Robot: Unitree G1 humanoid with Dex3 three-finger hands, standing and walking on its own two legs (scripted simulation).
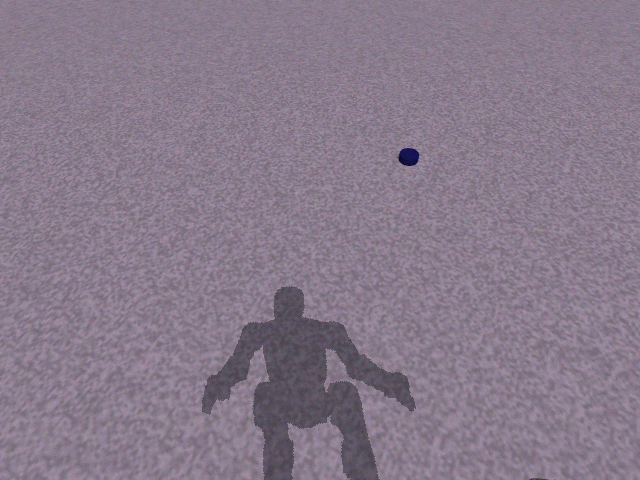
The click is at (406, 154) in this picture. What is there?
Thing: low tin
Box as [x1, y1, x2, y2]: [399, 148, 418, 165]
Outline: 400,151 399,160 401,163 406,165 412,165 416,163 418,158 417,151 411,148 405,148
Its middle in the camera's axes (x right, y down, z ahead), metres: +0.45 -0.41 +1.91
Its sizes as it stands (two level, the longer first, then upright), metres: 0.096 0.096 0.036
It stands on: the floor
